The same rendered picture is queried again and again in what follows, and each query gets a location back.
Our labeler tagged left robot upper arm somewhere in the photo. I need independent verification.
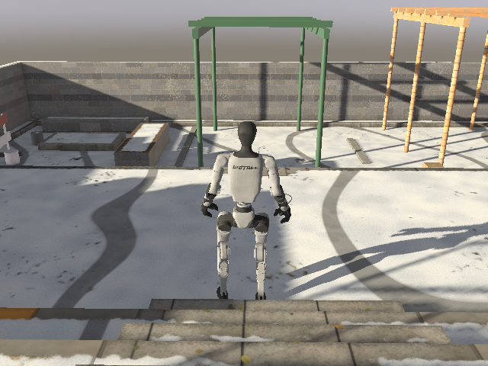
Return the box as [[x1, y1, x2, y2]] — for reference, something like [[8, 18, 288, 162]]
[[208, 153, 230, 194]]

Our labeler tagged robot left hand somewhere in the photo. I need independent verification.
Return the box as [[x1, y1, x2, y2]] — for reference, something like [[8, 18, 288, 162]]
[[201, 202, 218, 217]]

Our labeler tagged left robot shin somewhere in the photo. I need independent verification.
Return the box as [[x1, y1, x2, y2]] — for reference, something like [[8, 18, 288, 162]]
[[217, 246, 229, 296]]

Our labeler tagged robot right hand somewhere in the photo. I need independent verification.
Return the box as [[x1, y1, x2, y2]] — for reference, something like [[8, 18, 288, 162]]
[[274, 207, 291, 223]]

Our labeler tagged robot right thigh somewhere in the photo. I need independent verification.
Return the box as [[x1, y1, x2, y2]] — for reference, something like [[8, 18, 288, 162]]
[[254, 213, 269, 262]]

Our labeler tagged left robot forearm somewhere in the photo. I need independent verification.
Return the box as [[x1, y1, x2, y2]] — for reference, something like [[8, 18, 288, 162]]
[[203, 183, 216, 207]]

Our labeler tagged right robot upper arm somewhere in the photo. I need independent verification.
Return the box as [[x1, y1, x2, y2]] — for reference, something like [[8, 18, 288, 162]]
[[262, 155, 282, 197]]

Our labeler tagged right robot forearm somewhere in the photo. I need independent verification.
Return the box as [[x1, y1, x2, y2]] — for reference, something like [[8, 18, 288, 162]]
[[274, 185, 289, 211]]

